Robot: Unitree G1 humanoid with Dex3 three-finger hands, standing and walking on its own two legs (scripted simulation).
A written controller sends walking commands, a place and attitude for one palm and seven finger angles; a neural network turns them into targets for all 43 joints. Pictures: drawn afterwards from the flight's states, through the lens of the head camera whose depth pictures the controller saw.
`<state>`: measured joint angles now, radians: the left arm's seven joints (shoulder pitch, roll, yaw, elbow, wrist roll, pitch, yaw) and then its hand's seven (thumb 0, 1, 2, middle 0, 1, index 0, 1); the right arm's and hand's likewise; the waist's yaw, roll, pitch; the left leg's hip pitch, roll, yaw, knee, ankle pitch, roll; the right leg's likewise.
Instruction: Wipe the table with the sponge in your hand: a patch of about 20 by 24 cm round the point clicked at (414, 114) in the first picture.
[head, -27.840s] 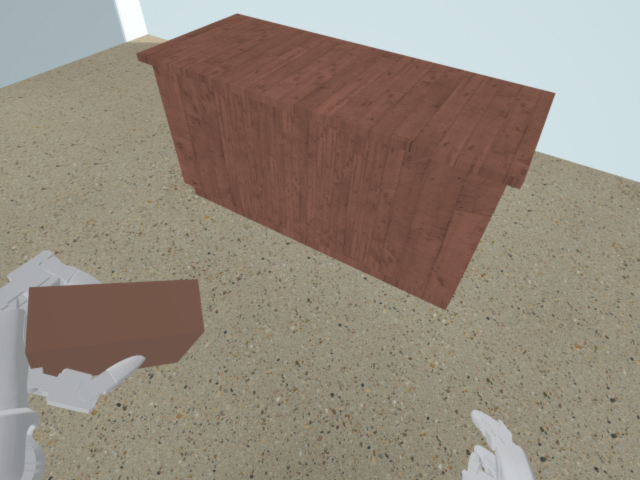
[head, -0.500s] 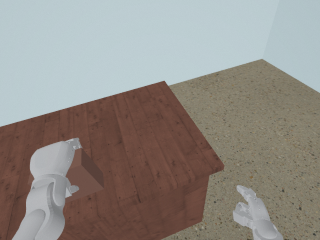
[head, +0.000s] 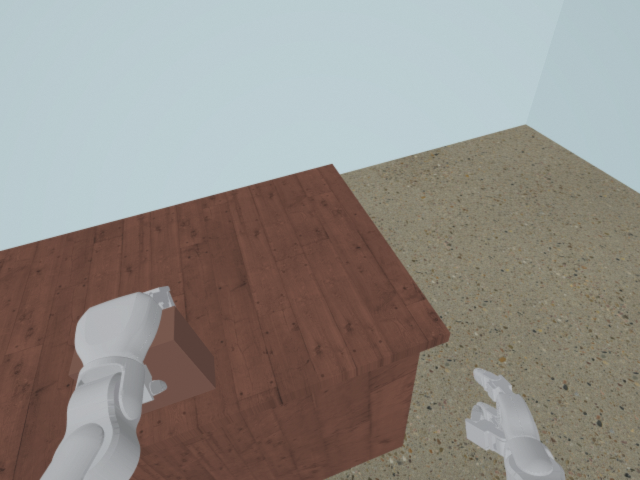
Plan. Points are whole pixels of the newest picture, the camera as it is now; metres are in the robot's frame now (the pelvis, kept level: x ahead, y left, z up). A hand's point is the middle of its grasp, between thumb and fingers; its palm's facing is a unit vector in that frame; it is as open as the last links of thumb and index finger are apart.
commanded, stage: move the sponge above the wiping area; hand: left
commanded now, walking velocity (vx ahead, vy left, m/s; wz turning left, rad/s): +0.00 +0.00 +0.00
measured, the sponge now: (158, 372) +0.22 +0.27 +0.01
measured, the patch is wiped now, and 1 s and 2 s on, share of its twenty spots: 0.00 0.00 0.00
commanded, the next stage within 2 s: lower the sponge onto the table in 1.36 s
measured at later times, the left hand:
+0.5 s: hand (163, 344) +0.25 +0.26 +0.05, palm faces +0.00 -0.12 -0.99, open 9.5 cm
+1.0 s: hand (163, 350) +0.24 +0.26 +0.04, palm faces -0.01 -0.11 -0.99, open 9.5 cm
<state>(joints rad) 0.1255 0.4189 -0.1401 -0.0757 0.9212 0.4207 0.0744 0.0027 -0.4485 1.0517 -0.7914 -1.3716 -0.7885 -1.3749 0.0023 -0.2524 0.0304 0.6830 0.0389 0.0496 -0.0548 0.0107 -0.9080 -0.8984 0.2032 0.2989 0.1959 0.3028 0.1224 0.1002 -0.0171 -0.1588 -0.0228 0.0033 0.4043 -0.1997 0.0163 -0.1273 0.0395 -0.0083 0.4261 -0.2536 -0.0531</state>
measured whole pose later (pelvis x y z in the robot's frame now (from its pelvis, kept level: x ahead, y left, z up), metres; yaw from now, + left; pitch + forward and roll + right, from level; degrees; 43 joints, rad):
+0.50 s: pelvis +0.01 +0.00 +0.00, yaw +0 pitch -1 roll +1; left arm 0.09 0.38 -0.16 0.00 0.93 0.42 0.12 0.00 -0.45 1.05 -0.79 -1.37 -0.79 -1.38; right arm 0.02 -0.25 0.02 0.69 0.04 0.06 -0.05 0.01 -0.91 -0.90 0.20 0.30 0.20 0.30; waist 0.11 0.09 -0.03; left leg -0.18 -0.02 0.01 0.41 -0.21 0.02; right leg -0.15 0.04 0.00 0.44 -0.26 -0.05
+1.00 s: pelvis +0.01 +0.00 +0.00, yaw +0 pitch -1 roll +1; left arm 0.08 0.37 -0.17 0.06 0.93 0.43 0.14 0.00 -0.45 1.05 -0.79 -1.37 -0.79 -1.38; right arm 0.01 -0.25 0.02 0.69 0.05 0.06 -0.05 0.01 -0.91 -0.90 0.20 0.30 0.20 0.30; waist 0.11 0.09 -0.04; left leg -0.19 -0.02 0.00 0.44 -0.22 0.01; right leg -0.16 0.04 -0.01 0.46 -0.28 -0.06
